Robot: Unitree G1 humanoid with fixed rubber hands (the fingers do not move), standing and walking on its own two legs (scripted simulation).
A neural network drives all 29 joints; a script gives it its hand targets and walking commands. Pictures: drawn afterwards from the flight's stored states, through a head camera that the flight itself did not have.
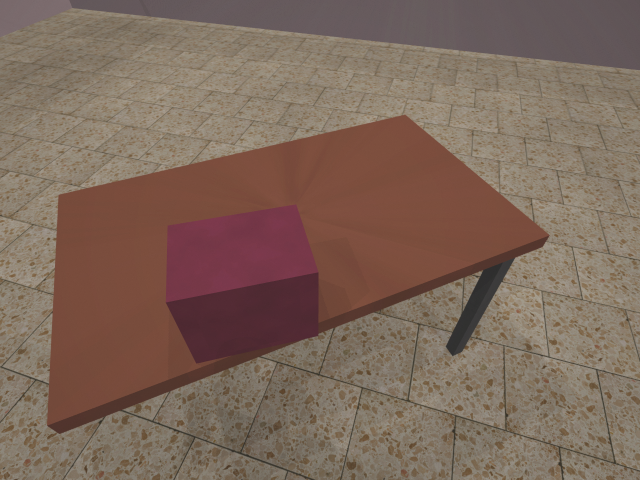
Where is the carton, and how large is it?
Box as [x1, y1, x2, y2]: [166, 204, 318, 363]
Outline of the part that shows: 295,204 168,225 166,303 196,363 317,335 318,272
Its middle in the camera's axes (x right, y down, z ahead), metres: -0.13 +0.07 +0.69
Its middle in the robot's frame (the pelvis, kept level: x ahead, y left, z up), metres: +0.47 +0.11 -0.08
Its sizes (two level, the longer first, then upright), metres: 0.225 0.163 0.190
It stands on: a table, 0.60 m high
